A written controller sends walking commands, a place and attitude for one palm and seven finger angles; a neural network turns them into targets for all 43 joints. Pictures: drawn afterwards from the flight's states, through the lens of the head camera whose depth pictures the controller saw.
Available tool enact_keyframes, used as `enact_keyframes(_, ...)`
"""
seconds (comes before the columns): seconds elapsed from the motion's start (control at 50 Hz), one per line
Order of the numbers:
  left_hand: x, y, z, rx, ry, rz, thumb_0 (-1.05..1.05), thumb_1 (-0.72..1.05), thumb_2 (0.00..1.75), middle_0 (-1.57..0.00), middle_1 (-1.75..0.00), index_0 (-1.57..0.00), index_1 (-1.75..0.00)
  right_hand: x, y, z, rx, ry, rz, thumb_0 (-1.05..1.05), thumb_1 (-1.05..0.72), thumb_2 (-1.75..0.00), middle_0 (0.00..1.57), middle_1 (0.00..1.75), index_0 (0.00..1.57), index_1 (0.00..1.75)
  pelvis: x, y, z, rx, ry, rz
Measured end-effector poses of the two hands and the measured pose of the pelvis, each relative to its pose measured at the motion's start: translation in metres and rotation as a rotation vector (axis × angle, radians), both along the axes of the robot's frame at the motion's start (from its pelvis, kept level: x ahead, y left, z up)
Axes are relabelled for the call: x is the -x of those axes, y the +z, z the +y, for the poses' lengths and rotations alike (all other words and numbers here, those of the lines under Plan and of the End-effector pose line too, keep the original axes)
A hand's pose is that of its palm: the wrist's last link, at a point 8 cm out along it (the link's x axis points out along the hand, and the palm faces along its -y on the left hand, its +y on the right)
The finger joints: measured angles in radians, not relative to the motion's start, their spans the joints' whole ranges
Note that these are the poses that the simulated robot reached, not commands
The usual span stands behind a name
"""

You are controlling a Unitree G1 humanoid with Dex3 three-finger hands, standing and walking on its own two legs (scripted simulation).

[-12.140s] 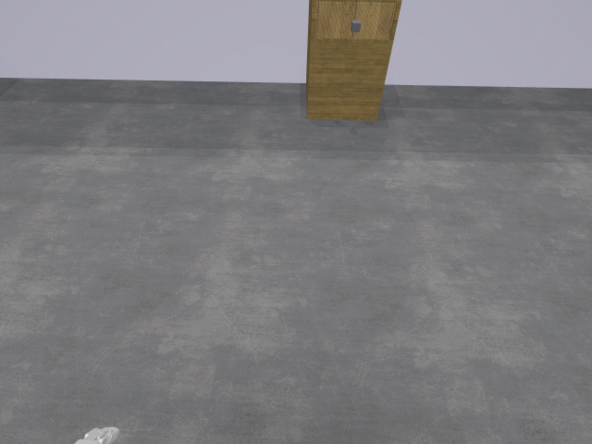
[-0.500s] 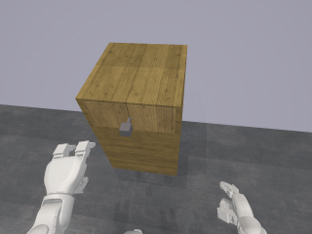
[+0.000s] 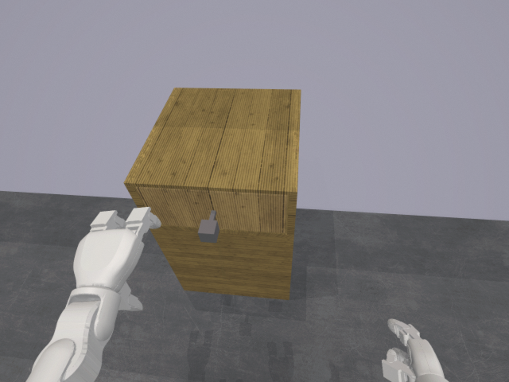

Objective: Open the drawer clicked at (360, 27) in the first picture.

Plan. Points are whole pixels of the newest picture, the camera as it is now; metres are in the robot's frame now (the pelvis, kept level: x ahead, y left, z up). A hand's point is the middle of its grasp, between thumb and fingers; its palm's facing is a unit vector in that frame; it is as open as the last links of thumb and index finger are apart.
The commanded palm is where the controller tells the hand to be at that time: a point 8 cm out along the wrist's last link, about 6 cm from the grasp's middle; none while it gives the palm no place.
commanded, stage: raise the hand with hooked fingers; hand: left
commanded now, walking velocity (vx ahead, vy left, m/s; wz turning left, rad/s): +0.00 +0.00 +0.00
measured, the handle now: (210, 224) +0.51 +0.19 -0.19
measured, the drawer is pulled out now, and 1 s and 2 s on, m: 0.00 0.00 0.00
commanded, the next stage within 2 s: move the hooked fingers above the handle in 0.70 s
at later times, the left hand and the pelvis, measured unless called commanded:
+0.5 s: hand (119, 236) +0.30 +0.24 +0.08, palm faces -0.03 -0.10 -0.99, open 13.9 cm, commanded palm +0.28 +0.24 +0.14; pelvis +0.00 +0.00 +0.01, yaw +0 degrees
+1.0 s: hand (139, 242) +0.31 +0.22 +0.05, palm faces -0.05 -0.10 -0.99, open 13.9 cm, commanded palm +0.30 +0.23 +0.11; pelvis -0.01 +0.00 +0.01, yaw +1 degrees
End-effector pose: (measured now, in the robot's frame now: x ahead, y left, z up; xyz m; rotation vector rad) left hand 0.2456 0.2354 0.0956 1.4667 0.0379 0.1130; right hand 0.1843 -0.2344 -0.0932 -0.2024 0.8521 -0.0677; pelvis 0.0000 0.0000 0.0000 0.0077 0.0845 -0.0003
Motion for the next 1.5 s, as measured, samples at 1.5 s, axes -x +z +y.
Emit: enact_keyframes(1.5,-0.113,-0.054,-0.017,-0.033,-0.123,0.103,0.0,-0.49,0.3,-0.32,-1.2,-0.32,-1.2,0.106,-0.036,-0.035,0.052,-0.175,0.317,0.01,-0.9,-0.9,0.2,0.3,0.2,0.3,0.002,-0.011,-0.002,0.009,-0.002,0.143)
